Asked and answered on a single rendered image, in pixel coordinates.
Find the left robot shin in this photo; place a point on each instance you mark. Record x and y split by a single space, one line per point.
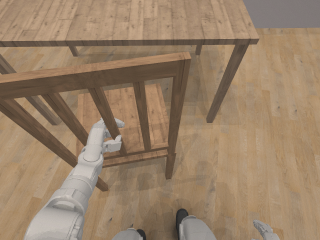
132 229

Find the left robot hand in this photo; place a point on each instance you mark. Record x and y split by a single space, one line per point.
99 133

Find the right robot hand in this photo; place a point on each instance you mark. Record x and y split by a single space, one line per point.
265 230

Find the left robot forearm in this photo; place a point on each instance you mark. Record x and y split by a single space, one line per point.
79 185

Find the table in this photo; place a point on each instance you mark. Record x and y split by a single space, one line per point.
80 23

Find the left robot foot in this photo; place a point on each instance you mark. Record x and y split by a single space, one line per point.
142 233

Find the chair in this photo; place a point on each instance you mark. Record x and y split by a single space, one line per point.
147 134

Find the robot left upper arm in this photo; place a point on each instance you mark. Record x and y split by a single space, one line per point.
57 224

